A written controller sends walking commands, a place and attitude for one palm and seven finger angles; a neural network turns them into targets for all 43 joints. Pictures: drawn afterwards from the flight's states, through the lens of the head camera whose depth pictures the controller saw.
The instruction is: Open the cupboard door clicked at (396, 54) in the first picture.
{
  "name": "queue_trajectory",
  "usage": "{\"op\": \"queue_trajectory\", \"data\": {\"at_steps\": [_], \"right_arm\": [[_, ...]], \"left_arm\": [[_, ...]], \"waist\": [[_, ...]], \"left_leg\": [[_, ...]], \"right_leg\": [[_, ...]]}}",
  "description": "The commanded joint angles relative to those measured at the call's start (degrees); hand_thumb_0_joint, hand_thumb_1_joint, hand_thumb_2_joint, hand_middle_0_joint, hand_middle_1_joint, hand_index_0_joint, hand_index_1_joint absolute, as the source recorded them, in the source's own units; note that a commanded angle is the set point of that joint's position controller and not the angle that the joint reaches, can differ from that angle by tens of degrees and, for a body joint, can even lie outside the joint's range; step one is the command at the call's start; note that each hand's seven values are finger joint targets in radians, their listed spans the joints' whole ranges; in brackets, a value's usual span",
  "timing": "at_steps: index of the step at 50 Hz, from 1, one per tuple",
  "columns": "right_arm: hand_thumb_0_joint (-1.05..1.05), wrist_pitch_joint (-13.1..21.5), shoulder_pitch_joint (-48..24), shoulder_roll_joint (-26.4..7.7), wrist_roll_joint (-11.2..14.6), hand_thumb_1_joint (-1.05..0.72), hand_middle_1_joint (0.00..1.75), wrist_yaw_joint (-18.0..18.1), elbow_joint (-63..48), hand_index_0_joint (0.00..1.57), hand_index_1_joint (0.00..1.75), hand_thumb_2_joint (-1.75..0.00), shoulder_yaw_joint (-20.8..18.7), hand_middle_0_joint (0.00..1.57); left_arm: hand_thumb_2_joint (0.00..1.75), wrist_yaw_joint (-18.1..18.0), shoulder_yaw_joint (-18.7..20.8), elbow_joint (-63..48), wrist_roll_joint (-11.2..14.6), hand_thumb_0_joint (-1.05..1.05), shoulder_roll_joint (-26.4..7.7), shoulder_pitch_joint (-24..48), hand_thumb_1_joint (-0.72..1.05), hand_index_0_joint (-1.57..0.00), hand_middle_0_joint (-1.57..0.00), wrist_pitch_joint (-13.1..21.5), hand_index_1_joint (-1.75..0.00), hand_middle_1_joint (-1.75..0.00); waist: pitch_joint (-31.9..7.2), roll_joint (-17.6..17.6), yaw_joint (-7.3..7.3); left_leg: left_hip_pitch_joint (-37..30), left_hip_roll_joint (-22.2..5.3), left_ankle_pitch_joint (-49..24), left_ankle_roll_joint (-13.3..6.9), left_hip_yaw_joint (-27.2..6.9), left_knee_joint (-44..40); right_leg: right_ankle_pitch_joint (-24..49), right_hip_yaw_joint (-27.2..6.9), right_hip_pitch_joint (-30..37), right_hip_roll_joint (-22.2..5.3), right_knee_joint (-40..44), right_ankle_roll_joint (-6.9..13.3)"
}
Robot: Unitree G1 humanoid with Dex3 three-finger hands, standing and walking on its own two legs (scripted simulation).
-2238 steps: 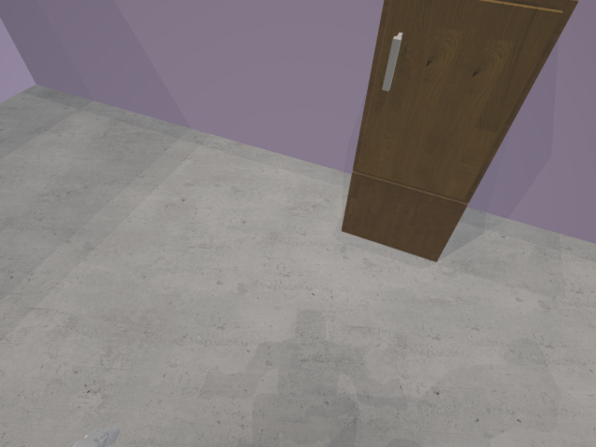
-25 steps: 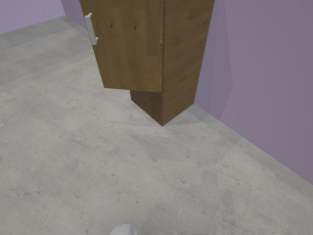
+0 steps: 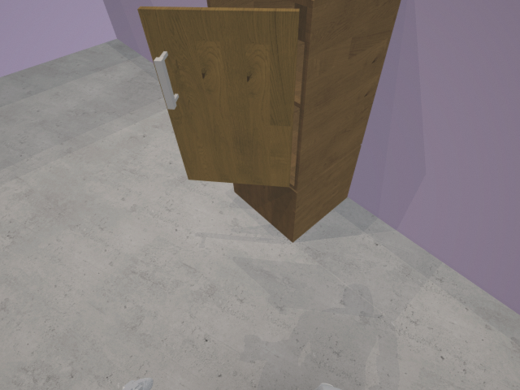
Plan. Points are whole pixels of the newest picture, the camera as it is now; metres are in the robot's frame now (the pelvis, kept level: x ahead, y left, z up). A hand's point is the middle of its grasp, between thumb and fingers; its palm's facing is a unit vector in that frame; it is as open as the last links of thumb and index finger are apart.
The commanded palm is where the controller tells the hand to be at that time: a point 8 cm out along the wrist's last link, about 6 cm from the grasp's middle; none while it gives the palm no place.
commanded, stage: take the last steps up to it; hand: left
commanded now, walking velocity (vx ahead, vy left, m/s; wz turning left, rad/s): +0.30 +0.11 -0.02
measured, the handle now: (168, 80) +0.84 +0.30 +0.04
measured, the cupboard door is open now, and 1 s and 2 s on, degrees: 41 41 41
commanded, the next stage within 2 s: come to a stop and stand still in 0.46 s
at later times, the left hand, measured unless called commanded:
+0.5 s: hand out of the picture +0.13 +0.23 -0.18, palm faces +0.14 -0.98 -0.16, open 7.4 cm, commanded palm none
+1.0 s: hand (153, 260) +0.41 +0.28 -0.17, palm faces -0.03 -0.98 -0.21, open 7.4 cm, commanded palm none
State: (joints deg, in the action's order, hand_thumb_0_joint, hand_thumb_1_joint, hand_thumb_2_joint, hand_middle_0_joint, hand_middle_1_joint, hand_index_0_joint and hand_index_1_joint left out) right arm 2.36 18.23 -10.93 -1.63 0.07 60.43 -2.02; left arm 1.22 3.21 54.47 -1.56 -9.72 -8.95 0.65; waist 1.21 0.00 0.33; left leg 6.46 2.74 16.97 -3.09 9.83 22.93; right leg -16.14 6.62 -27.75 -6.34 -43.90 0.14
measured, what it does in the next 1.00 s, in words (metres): walks ahead: right foot, then left foot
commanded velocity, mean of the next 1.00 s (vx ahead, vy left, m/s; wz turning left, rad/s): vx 0.01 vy -0.01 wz -0.01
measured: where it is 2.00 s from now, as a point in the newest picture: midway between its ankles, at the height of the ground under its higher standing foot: (260, 389)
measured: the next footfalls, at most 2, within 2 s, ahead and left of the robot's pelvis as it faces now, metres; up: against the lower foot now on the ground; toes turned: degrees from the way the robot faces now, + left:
right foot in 0.06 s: +0.13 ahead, -0.10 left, +0.00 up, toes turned -8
left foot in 0.50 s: +0.34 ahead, +0.18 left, +0.00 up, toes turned +8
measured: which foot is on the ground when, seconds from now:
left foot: down 0.00-0.06, up 0.08-0.48, down 0.50-1.00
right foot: up 0.00-0.04, down 0.06-0.50, up 0.52-1.00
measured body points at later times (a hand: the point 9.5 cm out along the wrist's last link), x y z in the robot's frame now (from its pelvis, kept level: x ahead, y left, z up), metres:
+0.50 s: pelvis +0.22 +0.07 -0.01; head +0.25 +0.08 +0.44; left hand +0.13 +0.28 -0.17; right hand +0.32 -0.17 -0.15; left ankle +0.30 +0.18 -0.74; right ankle +0.09 -0.09 -0.73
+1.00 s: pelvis +0.29 +0.09 +0.01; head +0.34 +0.11 +0.45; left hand +0.41 +0.33 -0.15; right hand +0.30 -0.16 -0.14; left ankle +0.30 +0.18 -0.74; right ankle +0.26 -0.07 -0.67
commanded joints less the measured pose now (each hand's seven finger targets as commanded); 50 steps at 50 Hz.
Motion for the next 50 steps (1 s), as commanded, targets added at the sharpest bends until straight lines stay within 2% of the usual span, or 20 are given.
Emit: {"op": "queue_trajectory", "data": {"at_steps": [1, 2, 3, 4, 5, 7, 10, 20, 22, 23, 24, 25, 26, 28, 30, 32, 35, 39, 44, 50], "right_arm": [[0.0, 0.6, 0.5, -7.3, 0.0, -0.9, 0.3, 0.2, -2.2, 0.2, 0.3, -0.9, -1.2, 0.2], [0.0, 0.7, 0.3, -6.0, 0.4, -0.9, 0.3, 0.0, -2.1, 0.2, 0.3, -0.9, -1.0, 0.2], [0.0, 0.9, 1.5, -3.8, 0.9, -0.9, 0.3, -0.4, -3.1, 0.2, 0.3, -0.9, -0.9, 0.2], [0.0, 0.6, 1.0, -5.1, 0.4, -0.9, 0.3, -0.5, -4.6, 0.2, 0.3, -0.9, -1.1, 0.2], [0.0, 0.5, -1.6, -6.4, 0.1, -0.9, 0.3, -0.5, -4.5, 0.2, 0.3, -0.9, -1.6, 0.2], [0.0, 0.2, -4.2, -4.3, 0.3, -0.9, 0.3, -0.5, -3.6, 0.2, 0.3, -0.9, -1.5, 0.2], [0.0, -1.0, -0.4, -1.1, 0.2, -0.9, 0.3, -1.2, -2.0, 0.2, 0.3, -0.9, -0.8, 0.2], [0.0, -0.4, -9.5, -0.8, 0.6, -0.9, 0.3, -2.5, -5.8, 0.2, 0.3, -0.9, -0.6, 0.2], [0.0, 0.0, -6.2, -2.1, 0.5, -0.9, 0.3, -2.2, -5.0, 0.2, 0.3, -0.9, -0.9, 0.2], [0.0, 0.4, 0.0, -4.0, 0.2, -0.9, 0.3, -1.8, -3.2, 0.2, 0.3, -0.9, -1.3, 0.2], [0.0, 0.8, 7.7, -9.1, -0.4, -0.9, 0.3, -1.0, -1.3, 0.2, 0.3, -0.9, -2.3, 0.2], [0.0, 0.8, 12.7, -14.4, -0.7, -0.9, 0.3, 0.0, -0.5, 0.2, 0.3, -0.9, -3.6, 0.2], [0.0, 0.1, 13.2, -14.7, -0.1, -0.9, 0.3, 0.9, -0.7, 0.2, 0.3, -0.9, -3.4, 0.2], [0.0, 0.5, 4.4, -10.2, 0.1, -0.9, 0.3, 1.3, -2.9, 0.2, 0.3, -0.9, -2.1, 0.2], [0.0, 1.3, -0.5, -4.9, 0.2, -0.9, 0.3, 2.1, -3.9, 0.2, 0.3, -0.9, 0.1, 0.2], [0.0, 1.7, -3.3, -4.1, 0.4, -0.9, 0.3, 3.0, -3.5, 0.2, 0.3, -0.9, 0.9, 0.2], [0.0, -0.1, -3.2, -6.5, 0.6, -0.9, 0.3, 3.7, -3.3, 0.2, 0.3, -0.9, -0.4, 0.2], [0.0, -1.6, -2.7, -8.8, 0.3, -0.9, 0.3, 4.4, -3.0, 0.2, 0.3, -0.9, -1.6, 0.2], [0.0, -2.0, -3.1, -8.7, -0.1, -0.9, 0.3, 4.2, -3.1, 0.2, 0.3, -0.9, -2.1, 0.2], [0.0, -2.7, 0.0, -10.0, -0.3, -0.9, 0.3, 2.9, -2.3, 0.2, 0.3, -0.9, -3.3, 0.2]], "left_arm": [[0.9, -0.2, 1.4, -1.1, -0.2, 0.0, -4.4, -7.0, 0.9, -0.2, -0.2, 1.0, -0.3, -0.3], [0.9, -0.6, 2.1, 0.5, -0.4, 0.0, -7.1, -12.9, 0.9, -0.2, -0.2, 1.6, -0.3, -0.3], [0.9, -1.0, 3.2, 2.3, -0.7, 0.0, -12.3, -19.9, 0.9, -0.2, -0.2, 2.5, -0.3, -0.3], [0.9, -1.4, 3.6, 2.4, 0.3, 0.0, -15.1, -21.5, 0.9, -0.2, -0.2, 2.4, -0.3, -0.3], [0.9, -2.0, 3.4, 1.6, 0.5, 0.0, -12.8, -18.0, 0.9, -0.2, -0.2, 2.5, -0.3, -0.3], [0.9, -2.4, 1.9, 0.6, 0.6, 0.0, -8.0, -12.0, 0.9, -0.2, -0.2, 3.1, -0.3, -0.3], [0.9, -1.9, 0.8, 1.4, 0.7, 0.0, -5.4, -11.6, 0.9, -0.2, -0.2, 4.4, -0.3, -0.3], [0.9, -1.8, 1.3, 6.1, 0.0, 0.0, -8.8, -14.2, 0.9, -0.2, -0.2, 4.0, -0.3, -0.3], [0.9, -1.9, 1.5, 6.3, 0.0, 0.0, -9.2, -12.9, 0.9, -0.2, -0.2, 3.4, -0.3, -0.3], [0.9, -1.9, 1.4, 6.1, 0.2, 0.0, -8.6, -12.4, 0.9, -0.2, -0.2, 3.1, -0.3, -0.3], [0.9, -1.7, 0.8, 5.6, 0.5, 0.0, -6.6, -14.1, 0.9, -0.2, -0.2, 2.8, -0.3, -0.3], [0.9, -1.5, 0.2, 4.9, 1.1, 0.0, -3.5, -16.8, 0.9, -0.2, -0.2, 2.7, -0.3, -0.3], [0.9, -1.9, -0.1, 3.3, 0.8, 0.0, -3.6, -13.7, 0.9, -0.2, -0.2, 2.4, -0.3, -0.3], [0.9, -2.0, -0.3, 2.9, 0.8, 0.0, -2.5, -9.4, 0.9, -0.2, -0.2, 2.3, -0.3, -0.3], [0.9, -2.1, -0.5, 4.8, 0.8, 0.0, -1.4, -10.9, 0.9, -0.2, -0.2, 1.2, -0.3, -0.3], [0.9, -2.5, -0.9, 6.2, 1.2, 0.0, -0.8, -14.4, 0.9, -0.2, -0.2, -0.1, -0.3, -0.3], [0.9, -2.8, 0.3, 4.7, 0.8, 0.0, -3.6, -13.8, 0.9, -0.2, -0.2, -2.6, -0.3, -0.3], [0.9, -2.6, 1.6, 1.0, 0.3, 0.0, -5.0, -9.1, 0.9, -0.2, -0.2, -4.3, -0.3, -0.3], [0.9, -2.3, 1.5, -1.8, 0.3, 0.0, -4.8, -4.4, 0.9, -0.2, -0.2, -4.8, -0.3, -0.3], [0.9, -2.3, 0.4, -3.6, 0.6, 0.0, -3.9, -0.1, 0.9, -0.2, -0.2, -3.4, -0.3, -0.3]], "waist": [[2.8, -0.3, -3.84], [0.6, -5.4, -6.62], [-2.6, -17.8, -8.42], [-3.6, -18.4, -7.62], [0.0, -10.4, -6.47], [3.2, -6.3, -3.28], [-0.4, -6.9, -0.86], [2.2, -10.1, -2.53], [2.6, -10.0, -0.31], [0.3, -5.6, 2.72], [-5.7, 4.7, 4.96], [-11.6, 18.8, 5.5], [-12.1, 15.2, 6.14], [-4.2, 10.6, 2.99], [0.5, 4.8, -0.17], [-1.8, 3.4, -2.39], [-5.8, 3.2, -1.68], [-3.4, 4.7, -0.88], [-2.9, 8.1, -0.21], [-5.7, 13.7, 2.07]], "left_leg": [[11.5, -13.7, -1.4, -5.1, -9.5, -4.1], [15.6, -9.4, -2.7, -2.9, -6.4, 6.8], [26.0, -2.1, 5.9, 0.7, -1.6, 23.9], [30.9, -1.5, 17.5, 2.0, -4.7, 38.7], [34.0, -4.4, 11.6, 2.1, -10.3, 44.1], [32.2, -7.5, 3.1, 3.2, -11.7, 44.0], [26.2, -7.9, -3.4, 5.1, -8.7, 37.6], [21.2, -5.7, -6.1, 4.2, -3.8, 13.0], [12.3, -4.3, -7.3, 3.3, -2.7, 7.2], [3.3, -3.4, -8.4, 2.7, -2.8, 3.9], [-8.0, -9.7, -11.6, 0.7, -9.3, 3.6], [-16.8, -22.5, -15.1, -5.0, -26.9, -0.9], [-15.6, -25.7, -15.0, -8.6, -30.5, -4.7], [-2.2, -23.6, -14.8, -8.2, -25.2, -6.5], [7.1, -20.7, -33.2, -5.5, -16.3, -6.8], [7.3, -19.9, -49.4, -4.4, -11.1, -4.7], [3.1, -22.9, -53.2, -6.2, -11.6, -2.2], [2.8, -25.4, -50.2, -7.9, -14.1, -1.9], [1.1, -23.2, -47.0, -7.0, -12.8, -0.6], [-3.2, -21.0, -47.2, -5.5, -12.4, 2.0]], "right_leg": [[4.0, 0.0, 17.2, 2.0, 10.3, 0.4], [1.4, -4.7, 26.3, 0.1, 15.7, 1.9], [-3.1, -25.4, 36.0, -14.0, 24.6, 7.4], [-5.5, -38.8, 35.8, -23.0, 32.5, 12.6], [-4.4, -36.4, 32.5, -21.8, 32.9, 13.2], [8.5, -24.1, 23.7, -17.5, 31.6, 9.7], [22.0, -9.1, 21.7, -11.2, 31.5, 6.6], [23.2, -3.5, 24.3, -11.4, 29.1, 6.2], [21.2, -2.4, 19.9, -10.5, 24.6, 4.7], [21.5, -0.2, 16.7, -8.4, 16.6, 3.6], [10.3, 2.7, 10.3, -3.7, 3.5, 1.8], [-17.8, 4.7, -0.9, 4.0, -13.3, -0.3], [-20.1, -1.9, -4.4, 4.1, -24.1, 1.0], [-11.9, -5.0, -7.4, 0.3, -31.1, 1.7], [-5.6, -7.8, -1.0, -1.4, -24.2, 0.0], [-4.9, -7.6, 5.0, -0.1, -16.5, -1.4], [-5.5, -6.8, 5.0, 1.9, -13.8, -1.5], [-6.7, -8.9, -1.7, 3.7, -21.3, -1.5], [-6.2, -9.1, -3.5, 4.6, -20.1, -2.2], [-8.8, -3.8, 4.6, 5.5, -0.9, -1.2]]}}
